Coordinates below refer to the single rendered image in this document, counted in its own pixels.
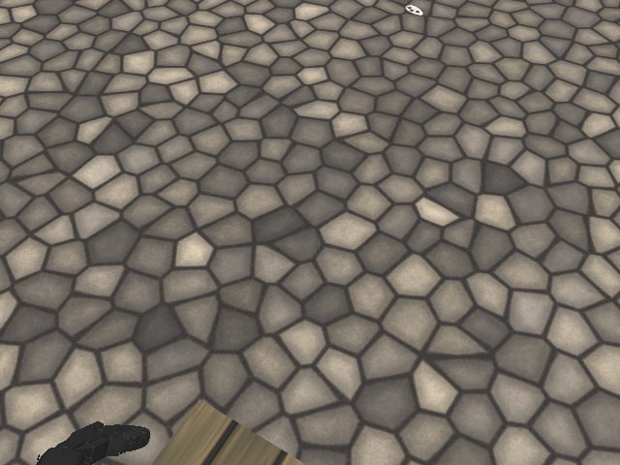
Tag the left robot hand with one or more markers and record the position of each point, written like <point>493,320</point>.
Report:
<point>95,442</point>

